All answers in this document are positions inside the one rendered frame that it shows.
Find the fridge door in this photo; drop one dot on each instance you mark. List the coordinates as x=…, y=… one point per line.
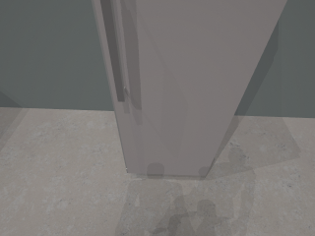
x=186, y=65

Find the handle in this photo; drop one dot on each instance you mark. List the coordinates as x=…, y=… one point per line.
x=108, y=14

